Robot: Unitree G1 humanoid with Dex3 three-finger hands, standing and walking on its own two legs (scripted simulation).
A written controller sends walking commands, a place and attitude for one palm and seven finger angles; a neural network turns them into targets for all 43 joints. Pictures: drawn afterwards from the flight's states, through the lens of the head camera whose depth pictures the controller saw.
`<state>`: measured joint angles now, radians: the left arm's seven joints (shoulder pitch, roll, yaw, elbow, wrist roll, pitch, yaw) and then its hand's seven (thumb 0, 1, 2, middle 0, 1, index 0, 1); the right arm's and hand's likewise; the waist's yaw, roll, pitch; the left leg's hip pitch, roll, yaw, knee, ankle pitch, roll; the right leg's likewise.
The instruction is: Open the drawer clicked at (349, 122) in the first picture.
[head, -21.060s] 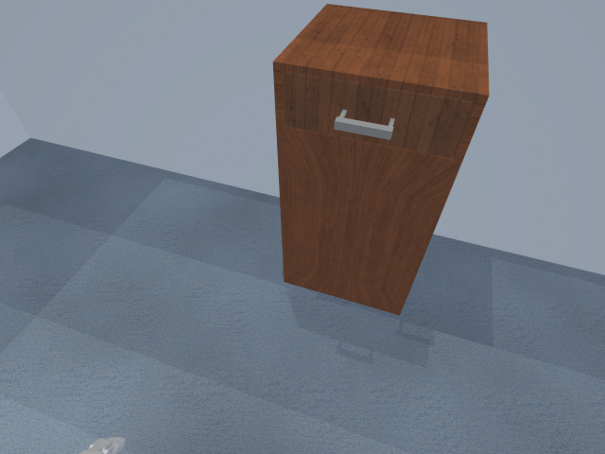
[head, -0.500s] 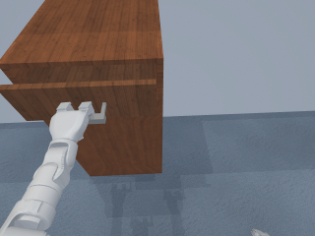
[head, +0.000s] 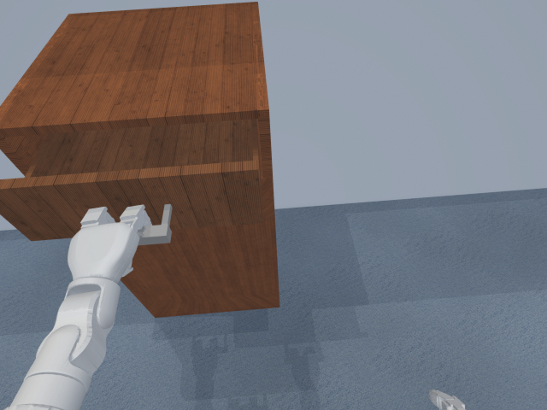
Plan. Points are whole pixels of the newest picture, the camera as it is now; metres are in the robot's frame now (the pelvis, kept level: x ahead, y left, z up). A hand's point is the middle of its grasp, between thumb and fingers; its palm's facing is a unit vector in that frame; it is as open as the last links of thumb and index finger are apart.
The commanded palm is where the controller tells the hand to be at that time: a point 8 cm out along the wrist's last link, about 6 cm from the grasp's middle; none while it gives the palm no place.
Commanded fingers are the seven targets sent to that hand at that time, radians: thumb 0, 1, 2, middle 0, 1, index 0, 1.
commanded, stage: pull the drawer open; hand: left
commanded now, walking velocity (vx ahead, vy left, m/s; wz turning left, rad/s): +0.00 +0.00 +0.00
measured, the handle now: (130, 225) +0.38 +0.25 +0.05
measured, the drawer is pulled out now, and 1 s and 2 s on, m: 0.12 0.30 0.30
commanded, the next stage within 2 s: open the thumb to release the handle in 1.16 s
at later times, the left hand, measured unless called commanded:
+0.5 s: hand (107, 344) +0.21 +0.23 +0.02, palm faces +0.02 -0.12 -0.99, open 5.6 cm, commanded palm +0.16 +0.24 +0.07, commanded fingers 0.00 0.90 0.90 -0.40 -1.35 -0.40 -1.35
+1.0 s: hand (91, 406) +0.14 +0.23 +0.03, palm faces -0.02 -0.09 -1.00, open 5.8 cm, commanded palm +0.08 +0.24 +0.07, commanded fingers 0.00 0.90 0.90 -0.40 -1.35 -0.40 -1.35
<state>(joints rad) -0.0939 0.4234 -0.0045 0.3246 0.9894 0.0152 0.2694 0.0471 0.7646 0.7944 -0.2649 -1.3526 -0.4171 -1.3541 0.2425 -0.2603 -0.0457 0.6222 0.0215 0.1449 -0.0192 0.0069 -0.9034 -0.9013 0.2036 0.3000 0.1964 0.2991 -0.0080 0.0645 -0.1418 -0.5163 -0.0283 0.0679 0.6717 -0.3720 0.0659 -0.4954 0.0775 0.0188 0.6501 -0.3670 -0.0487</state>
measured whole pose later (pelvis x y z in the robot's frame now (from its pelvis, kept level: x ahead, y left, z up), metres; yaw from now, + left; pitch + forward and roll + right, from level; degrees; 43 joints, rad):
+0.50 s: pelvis +0.01 +0.00 +0.00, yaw +1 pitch +9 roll +0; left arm 0.39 0.37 -0.08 -0.14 1.01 0.07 0.31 0.07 0.73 0.80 -0.27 -1.34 -0.42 -1.35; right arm 0.07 -0.22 0.01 0.55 -0.01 0.09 0.03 0.01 -0.90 -0.90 0.20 0.30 0.20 0.30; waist 0.08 0.06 -0.13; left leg -0.45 -0.04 0.05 0.70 -0.41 0.06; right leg -0.43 0.06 0.00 0.70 -0.42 -0.05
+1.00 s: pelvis +0.00 -0.02 -0.01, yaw +0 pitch +10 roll +1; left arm 0.74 0.42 0.04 -0.30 0.96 -0.04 0.42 0.05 0.74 0.76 -0.26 -1.32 -0.38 -1.30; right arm 0.11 -0.27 -0.01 0.55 -0.03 0.12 0.04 0.01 -0.90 -0.90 0.20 0.30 0.20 0.30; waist 0.06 0.05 -0.13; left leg -0.53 -0.01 0.07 0.77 -0.42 0.04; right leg -0.52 0.09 0.02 0.78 -0.43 -0.08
